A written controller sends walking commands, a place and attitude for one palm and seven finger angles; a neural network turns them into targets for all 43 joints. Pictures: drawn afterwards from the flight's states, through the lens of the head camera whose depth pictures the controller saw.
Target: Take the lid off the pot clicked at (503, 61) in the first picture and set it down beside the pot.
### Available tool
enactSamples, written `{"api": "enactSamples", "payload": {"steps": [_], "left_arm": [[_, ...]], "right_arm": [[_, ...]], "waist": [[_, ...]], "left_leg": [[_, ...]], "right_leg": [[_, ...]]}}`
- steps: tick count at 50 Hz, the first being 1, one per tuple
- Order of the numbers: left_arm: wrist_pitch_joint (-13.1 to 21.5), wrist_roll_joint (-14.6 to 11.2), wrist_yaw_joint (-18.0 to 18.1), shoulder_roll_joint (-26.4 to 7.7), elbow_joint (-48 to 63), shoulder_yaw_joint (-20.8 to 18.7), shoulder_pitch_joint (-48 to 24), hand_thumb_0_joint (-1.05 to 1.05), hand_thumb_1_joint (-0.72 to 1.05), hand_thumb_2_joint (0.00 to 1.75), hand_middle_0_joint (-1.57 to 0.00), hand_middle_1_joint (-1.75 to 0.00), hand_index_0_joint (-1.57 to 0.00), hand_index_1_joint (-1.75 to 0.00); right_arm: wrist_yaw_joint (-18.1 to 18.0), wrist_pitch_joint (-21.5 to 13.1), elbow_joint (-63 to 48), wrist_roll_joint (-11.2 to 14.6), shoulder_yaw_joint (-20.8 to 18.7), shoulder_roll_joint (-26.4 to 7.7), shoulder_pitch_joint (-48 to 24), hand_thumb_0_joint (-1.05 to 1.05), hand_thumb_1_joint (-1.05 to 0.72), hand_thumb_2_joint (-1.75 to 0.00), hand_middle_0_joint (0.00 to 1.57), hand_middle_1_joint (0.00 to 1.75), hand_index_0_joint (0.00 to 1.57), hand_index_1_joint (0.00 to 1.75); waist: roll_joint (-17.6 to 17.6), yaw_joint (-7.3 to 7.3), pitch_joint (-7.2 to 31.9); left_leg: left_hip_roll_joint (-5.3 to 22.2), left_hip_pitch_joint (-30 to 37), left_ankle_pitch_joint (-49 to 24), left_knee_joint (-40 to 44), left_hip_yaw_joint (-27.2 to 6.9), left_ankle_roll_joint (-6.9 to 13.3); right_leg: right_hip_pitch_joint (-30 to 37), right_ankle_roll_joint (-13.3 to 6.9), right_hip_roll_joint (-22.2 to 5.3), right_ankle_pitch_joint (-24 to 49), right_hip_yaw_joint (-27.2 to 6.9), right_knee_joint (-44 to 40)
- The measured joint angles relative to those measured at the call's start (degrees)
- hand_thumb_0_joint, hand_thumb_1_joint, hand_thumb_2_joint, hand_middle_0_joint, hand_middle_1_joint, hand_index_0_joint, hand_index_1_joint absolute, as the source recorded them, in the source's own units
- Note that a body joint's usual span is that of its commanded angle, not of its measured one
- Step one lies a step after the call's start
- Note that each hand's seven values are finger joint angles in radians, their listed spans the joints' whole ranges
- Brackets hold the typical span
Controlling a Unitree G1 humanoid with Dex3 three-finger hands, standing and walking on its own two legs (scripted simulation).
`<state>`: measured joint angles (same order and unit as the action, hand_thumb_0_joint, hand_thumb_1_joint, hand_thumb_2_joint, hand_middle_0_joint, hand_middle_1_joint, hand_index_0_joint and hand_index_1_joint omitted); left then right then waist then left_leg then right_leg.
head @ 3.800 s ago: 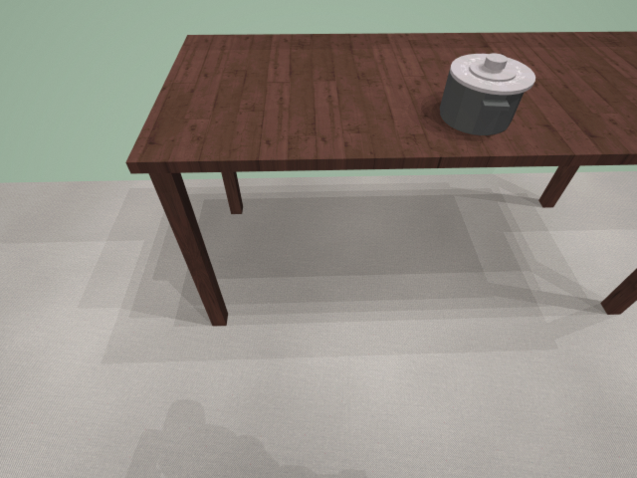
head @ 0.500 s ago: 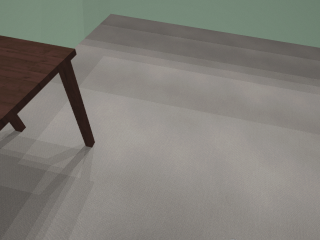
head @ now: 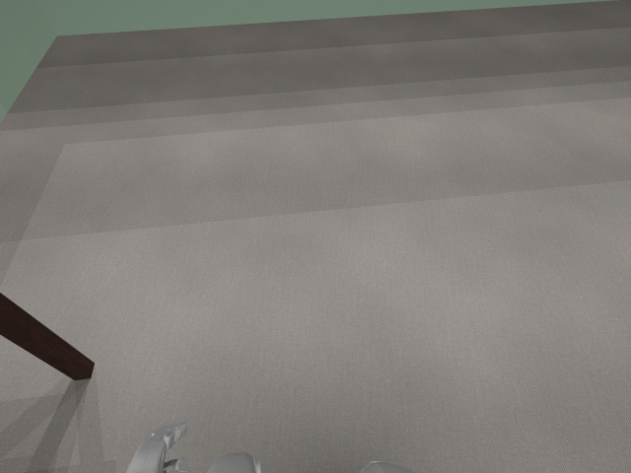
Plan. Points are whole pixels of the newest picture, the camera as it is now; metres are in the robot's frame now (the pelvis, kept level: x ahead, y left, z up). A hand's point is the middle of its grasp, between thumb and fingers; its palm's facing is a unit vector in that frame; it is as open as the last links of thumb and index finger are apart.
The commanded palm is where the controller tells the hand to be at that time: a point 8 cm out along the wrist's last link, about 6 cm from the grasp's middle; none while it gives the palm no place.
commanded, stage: turn to face it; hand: left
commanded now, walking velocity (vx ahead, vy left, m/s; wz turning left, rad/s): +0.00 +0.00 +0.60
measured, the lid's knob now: out of the picture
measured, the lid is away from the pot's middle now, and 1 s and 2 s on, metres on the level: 0.01 0.01 0.01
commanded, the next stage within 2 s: none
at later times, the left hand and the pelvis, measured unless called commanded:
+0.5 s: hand out of the picture +0.09 +0.25 -0.16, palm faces +0.33 -0.91 -0.25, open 7.4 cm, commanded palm none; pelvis +0.08 +0.02 +0.01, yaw +17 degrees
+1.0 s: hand out of the picture +0.01 +0.13 -0.14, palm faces +0.61 -0.74 -0.26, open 7.4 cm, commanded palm none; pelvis +0.10 -0.05 +0.02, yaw +37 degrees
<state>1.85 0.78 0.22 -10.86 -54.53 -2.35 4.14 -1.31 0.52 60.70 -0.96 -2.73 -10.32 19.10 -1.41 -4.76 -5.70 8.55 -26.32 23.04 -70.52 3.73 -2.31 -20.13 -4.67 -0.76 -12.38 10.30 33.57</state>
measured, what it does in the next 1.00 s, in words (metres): walks ahead, turning left: left foot, then right foot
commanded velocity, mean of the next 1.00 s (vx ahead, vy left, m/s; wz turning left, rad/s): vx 0.00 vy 0.00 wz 0.60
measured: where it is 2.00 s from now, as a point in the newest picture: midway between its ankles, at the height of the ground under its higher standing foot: outside the picture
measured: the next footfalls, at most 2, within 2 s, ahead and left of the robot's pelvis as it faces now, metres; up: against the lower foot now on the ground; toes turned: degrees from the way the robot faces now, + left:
left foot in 0.26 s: +0.12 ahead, +0.14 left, +0.00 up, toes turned +20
right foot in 0.68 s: +0.19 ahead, -0.12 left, +0.00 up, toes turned +21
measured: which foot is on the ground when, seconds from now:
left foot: up 0.00-0.24, down 0.26-0.68, up 0.70-1.00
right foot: down 0.00-0.26, up 0.28-0.66, down 0.68-1.00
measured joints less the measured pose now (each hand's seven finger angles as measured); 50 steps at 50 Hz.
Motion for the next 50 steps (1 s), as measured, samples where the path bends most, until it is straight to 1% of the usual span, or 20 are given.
{"api": "enactSamples", "payload": {"steps": [4, 7, 11, 13, 14, 15, 17, 19, 21, 25, 30, 33, 34, 35, 37, 39, 41, 44, 47, 50], "left_arm": [[-0.8, 0.1, 0.4, 2.4, -1.1, 1.0, 1.0, 0.01, 0.91, 0.90, -0.20, -0.30, -0.20, -0.30], [-1.0, -0.2, 0.8, 3.4, -0.5, 0.4, 1.4, -0.01, 0.93, 0.90, -0.20, -0.30, -0.20, -0.30], [-1.6, 0.2, 0.9, 3.2, 0.4, -0.1, 2.3, -0.01, 0.93, 0.90, -0.20, -0.30, -0.20, -0.30], [-2.1, 0.0, 0.8, 2.6, 0.7, -0.5, 3.6, -0.01, 0.92, 0.90, -0.20, -0.30, -0.20, -0.30], [-2.6, -0.2, 0.7, 2.1, 0.8, -0.9, 4.2, -0.01, 0.92, 0.90, -0.20, -0.30, -0.20, -0.30], [-3.2, -0.3, 0.7, 1.4, 0.8, -1.2, 4.6, -0.01, 0.92, 0.90, -0.20, -0.30, -0.20, -0.30], [-4.4, -0.1, 0.9, 0.0, 0.4, -1.9, 5.2, 0.00, 0.92, 0.90, -0.20, -0.30, -0.20, -0.30], [-4.8, 0.1, 0.8, -1.3, -0.3, -2.4, 5.5, 0.00, 0.92, 0.90, -0.20, -0.30, -0.20, -0.30], [-4.8, 0.0, 0.7, -2.3, -0.5, -2.8, 5.8, 0.01, 0.92, 0.90, -0.20, -0.30, -0.20, -0.30], [-5.1, -0.3, 0.7, -3.4, -0.1, -2.9, 6.5, 0.01, 0.91, 0.90, -0.19, -0.30, -0.19, -0.30], [-5.2, -0.5, 0.7, -3.4, 1.2, -2.6, 6.3, 0.01, 0.91, 0.90, -0.19, -0.30, -0.19, -0.30], [-4.4, -0.7, 0.7, -2.9, 2.4, -2.0, 6.4, 0.01, 0.91, 0.90, -0.19, -0.30, -0.19, -0.30], [-3.9, -0.6, 0.7, -2.9, 3.1, -1.8, 6.8, 0.01, 0.91, 0.90, -0.19, -0.30, -0.19, -0.30], [-3.3, -0.3, 0.8, -2.5, 3.4, -1.6, 6.9, 0.01, 0.91, 0.90, -0.20, -0.30, -0.19, -0.30], [-3.1, 0.0, 0.9, -1.4, 3.9, -0.9, 7.3, 0.01, 0.91, 0.90, -0.20, -0.30, -0.20, -0.30], [-3.0, 0.1, 0.9, -0.5, 4.2, -0.4, 8.3, 0.01, 0.91, 0.90, -0.20, -0.30, -0.20, -0.30], [-3.1, 0.2, 1.0, 0.0, 4.1, -0.1, 9.1, 0.01, 0.91, 0.90, -0.20, -0.30, -0.20, -0.30], [-3.0, 0.3, 1.0, 0.4, 3.8, 0.3, 9.9, 0.01, 0.91, 0.90, -0.20, -0.30, -0.20, -0.30], [-2.8, 0.4, 0.8, 0.6, 3.6, 0.7, 10.6, 0.01, 0.91, 0.90, -0.20, -0.30, -0.20, -0.30], [-2.9, 0.6, 0.6, 0.4, 3.3, 0.7, 11.3, 0.01, 0.91, 0.90, -0.20, -0.30, -0.20, -0.30]], "right_arm": [[0.3, 0.2, -1.8, 0.0, 0.5, 1.7, -2.0, 0.01, -0.91, -0.90, 0.20, 0.30, 0.20, 0.29], [0.4, 1.0, -2.1, -0.3, 0.5, 2.6, -2.8, 0.01, -0.92, -0.90, 0.20, 0.30, 0.20, 0.29], [1.3, 1.6, -2.6, -0.2, -0.1, 2.0, -3.2, 0.02, -0.94, -0.90, 0.20, 0.30, 0.20, 0.29], [1.7, 1.4, -3.8, -0.3, -0.3, 1.3, -3.0, 0.02, -0.94, -0.90, 0.20, 0.30, 0.20, 0.29], [1.7, 1.0, -4.5, -0.5, -0.5, 1.0, -3.0, 0.02, -0.93, -0.90, 0.20, 0.30, 0.20, 0.29], [1.7, 0.8, -5.0, -0.6, -0.6, 0.9, -3.5, 0.02, -0.93, -0.90, 0.20, 0.30, 0.20, 0.29], [1.3, 0.3, -5.8, -0.7, -0.6, 0.8, -4.2, 0.01, -0.92, -0.90, 0.20, 0.30, 0.20, 0.29], [0.9, 0.0, -6.2, -0.6, -0.5, 0.7, -4.6, 0.01, -0.92, -0.90, 0.20, 0.30, 0.20, 0.29], [0.7, 0.0, -6.3, -0.4, -0.3, 0.4, -4.9, 0.01, -0.92, -0.90, 0.20, 0.30, 0.20, 0.29], [0.9, 0.4, -6.4, -0.2, -0.6, -0.7, -5.7, 0.01, -0.91, -0.90, 0.20, 0.30, 0.20, 0.30], [1.5, 1.5, -7.0, -0.3, -1.4, -2.4, -7.3, 0.01, -0.90, -0.90, 0.20, 0.30, 0.20, 0.30], [1.7, 2.3, -7.5, -0.2, -2.1, -3.7, -8.2, 0.01, -0.90, -0.90, 0.20, 0.30, 0.20, 0.30], [1.8, 2.5, -7.8, 0.0, -2.4, -4.1, -8.3, 0.01, -0.90, -0.90, 0.20, 0.30, 0.20, 0.30], [1.8, 2.8, -7.9, 0.2, -2.8, -4.6, -8.7, 0.01, -0.90, -0.90, 0.20, 0.30, 0.20, 0.30], [1.8, 3.6, -8.0, 0.0, -3.5, -5.6, -9.3, 0.01, -0.91, -0.90, 0.20, 0.30, 0.20, 0.30], [2.2, 4.1, -8.0, -0.3, -3.8, -6.2, -10.0, 0.01, -0.91, -0.90, 0.20, 0.30, 0.20, 0.29], [2.6, 4.1, -8.3, -0.4, -3.8, -6.4, -10.7, 0.01, -0.91, -0.90, 0.20, 0.30, 0.20, 0.29], [2.9, 4.1, -8.6, -0.3, -3.5, -6.2, -11.4, 0.01, -0.91, -0.90, 0.20, 0.30, 0.20, 0.29], [3.1, 4.5, -8.5, -0.2, -3.0, -5.8, -12.4, 0.01, -0.91, -0.90, 0.20, 0.30, 0.20, 0.29], [3.2, 4.6, -8.5, 0.0, -2.5, -5.2, -13.6, 0.01, -0.91, -0.90, 0.20, 0.30, 0.20, 0.29]], "waist": [[0.1, -0.10, 2.2], [0.6, 0.84, 3.0], [2.0, 2.37, 3.0], [2.3, 2.75, 3.1], [2.4, 2.61, 3.2], [3.0, 2.54, 2.9], [3.6, 2.53, 2.3], [3.8, 2.67, 1.8], [3.7, 3.11, 1.6], [2.5, 3.71, 1.7], [0.6, 3.56, 2.0], [-0.6, 3.51, 2.2], [-0.5, 3.67, 2.6], [-1.1, 3.93, 2.4], [-1.8, 4.06, 2.3], [-1.7, 4.37, 2.4], [-1.2, 4.35, 2.1], [0.0, 4.41, 1.4], [0.9, 5.07, 0.7], [1.6, 5.98, 0.1]], "left_leg": [[-0.9, -3.1, -3.0, 9.7, 0.8, -0.2], [-1.6, -2.5, -3.0, 15.7, 2.3, -0.5], [-2.5, 1.3, -3.0, 24.3, 4.5, -0.1], [-3.0, 4.6, -7.1, 30.8, 4.8, 0.7], [-3.7, 4.7, -7.2, 31.7, 4.4, 3.1], [-4.5, 3.9, -6.3, 30.6, 4.2, 4.6], [-5.4, 3.6, -5.3, 30.3, 3.7, 5.7], [-6.3, 4.6, -6.4, 32.8, 2.9, 5.2], [-7.1, 6.0, -8.2, 36.1, 2.1, 5.0], [-7.9, 8.1, -10.8, 40.8, -0.3, 4.7], [-8.4, 8.2, -11.8, 41.7, -4.0, 3.2], [-9.0, 7.0, -11.3, 39.6, -6.6, 1.9], [-9.5, 6.0, -10.6, 38.0, -7.3, 1.3], [-9.7, 4.6, -6.6, 34.4, -7.8, 1.0], [-10.4, 0.6, 1.6, 22.8, -7.5, 0.8], [-10.3, -2.7, 2.2, 11.6, -6.0, 0.5], [-9.2, -4.3, 0.2, 5.1, -4.6, -0.2], [-7.7, -3.6, -0.3, 5.0, -3.0, -1.4], [-6.7, -1.3, 0.6, 9.8, -2.0, -1.9], [-6.3, 1.5, 1.6, 16.1, -0.9, -1.6]], "right_leg": [[4.1, 0.3, -0.5, 0.1, 1.8, -4.5], [6.4, 0.9, -1.2, -1.0, 4.0, -5.5], [7.3, 2.3, -3.2, -4.5, 6.9, -2.5], [6.5, 3.2, -4.5, -7.3, 8.1, 1.6], [5.1, 4.2, -5.3, -9.1, 7.9, 5.0], [2.9, 5.4, -5.7, -13.8, 5.5, 10.0], [-2.3, 6.9, -4.7, -18.5, -0.4, 21.9], [-6.1, 7.9, -4.0, -16.3, -4.4, 29.9], [-8.0, 8.7, -4.0, -13.3, -6.8, 32.3], [-7.5, 9.7, -4.1, -12.0, -8.9, 26.7], [-3.6, 9.6, -3.0, -12.4, -9.5, 15.9], [1.2, 9.2, -1.8, -8.9, -8.8, 5.6], [3.3, 8.6, -1.8, -6.2, -8.4, 0.4], [3.5, 7.1, -1.7, -4.1, -7.7, 0.0], [3.7, 4.8, -2.5, -4.9, -5.7, 1.4], [4.9, 4.0, -3.5, -5.3, -4.3, 0.3], [6.1, 3.8, -4.3, -4.8, -2.9, -1.4], [7.5, 3.6, -5.7, -4.1, -0.8, -3.1], [8.0, 3.6, -6.9, -4.0, 1.4, -3.7], [7.7, 4.0, -8.0, -4.3, 3.4, -3.2]]}}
